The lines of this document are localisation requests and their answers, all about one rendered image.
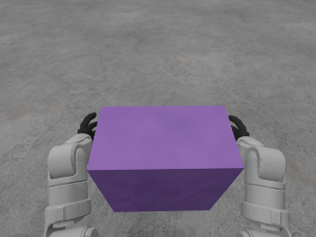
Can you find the left robot forearm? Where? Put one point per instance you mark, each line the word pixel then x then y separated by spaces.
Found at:
pixel 67 176

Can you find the left robot upper arm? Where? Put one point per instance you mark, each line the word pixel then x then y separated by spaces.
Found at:
pixel 82 231

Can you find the right robot forearm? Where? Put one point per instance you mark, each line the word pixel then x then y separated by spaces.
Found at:
pixel 264 197

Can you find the robot left hand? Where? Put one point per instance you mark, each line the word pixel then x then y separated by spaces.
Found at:
pixel 86 128

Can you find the robot right hand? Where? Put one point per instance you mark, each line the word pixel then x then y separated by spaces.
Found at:
pixel 241 130

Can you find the carton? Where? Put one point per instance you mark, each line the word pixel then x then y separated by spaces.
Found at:
pixel 163 158

